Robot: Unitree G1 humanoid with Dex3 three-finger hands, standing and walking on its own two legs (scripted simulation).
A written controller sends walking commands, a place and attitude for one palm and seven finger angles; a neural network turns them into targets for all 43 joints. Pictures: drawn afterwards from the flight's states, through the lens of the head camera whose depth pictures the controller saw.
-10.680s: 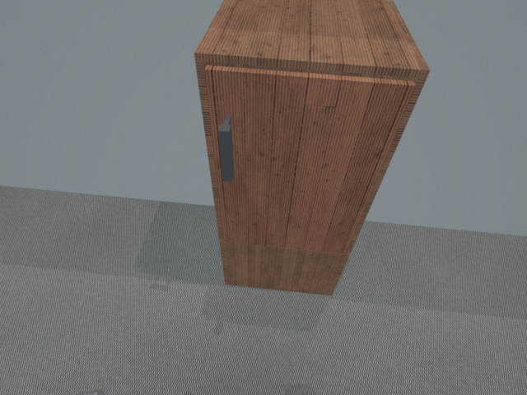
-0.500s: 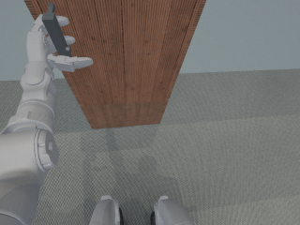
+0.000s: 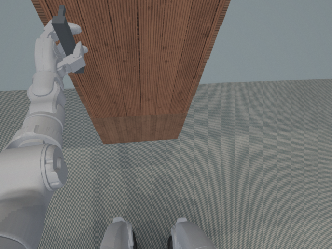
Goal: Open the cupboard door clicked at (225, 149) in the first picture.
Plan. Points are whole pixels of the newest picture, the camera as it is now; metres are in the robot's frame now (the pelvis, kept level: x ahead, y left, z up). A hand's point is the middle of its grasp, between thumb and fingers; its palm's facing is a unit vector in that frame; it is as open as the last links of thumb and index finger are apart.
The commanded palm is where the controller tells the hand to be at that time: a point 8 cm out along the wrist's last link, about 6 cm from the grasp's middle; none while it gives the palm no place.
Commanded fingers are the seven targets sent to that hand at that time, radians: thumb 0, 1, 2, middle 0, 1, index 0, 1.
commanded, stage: pull the door open along its arc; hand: left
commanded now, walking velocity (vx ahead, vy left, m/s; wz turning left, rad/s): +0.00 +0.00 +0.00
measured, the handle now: (71, 41) +0.59 +0.17 +0.09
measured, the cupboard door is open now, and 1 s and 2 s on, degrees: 0 40 41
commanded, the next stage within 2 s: open thumb and fingers to let go in 1.06 s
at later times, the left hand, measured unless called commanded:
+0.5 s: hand (84, 83) +0.47 +0.13 +0.09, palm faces -0.01 -1.00 +0.00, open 6.1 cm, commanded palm +0.41 +0.17 +0.09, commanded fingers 0.00 0.90 0.90 -0.40 -1.35 -0.40 -1.35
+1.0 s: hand (141, 140) +0.33 +0.02 +0.09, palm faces +0.34 -0.94 -0.01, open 6.2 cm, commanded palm +0.26 +0.05 +0.09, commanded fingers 0.00 0.90 0.90 -0.40 -1.35 -0.40 -1.35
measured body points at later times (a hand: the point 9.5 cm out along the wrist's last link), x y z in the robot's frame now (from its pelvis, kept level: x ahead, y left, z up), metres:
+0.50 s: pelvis +0.01 +0.00 +0.02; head +0.10 +0.00 +0.46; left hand +0.46 +0.18 +0.09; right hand +0.03 -0.26 -0.10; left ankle +0.04 +0.10 -0.66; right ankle -0.01 -0.11 -0.66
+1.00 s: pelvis +0.00 -0.04 +0.03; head +0.03 -0.05 +0.48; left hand +0.30 +0.07 +0.10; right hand +0.19 -0.23 -0.08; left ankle +0.04 +0.10 -0.66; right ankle -0.01 -0.11 -0.66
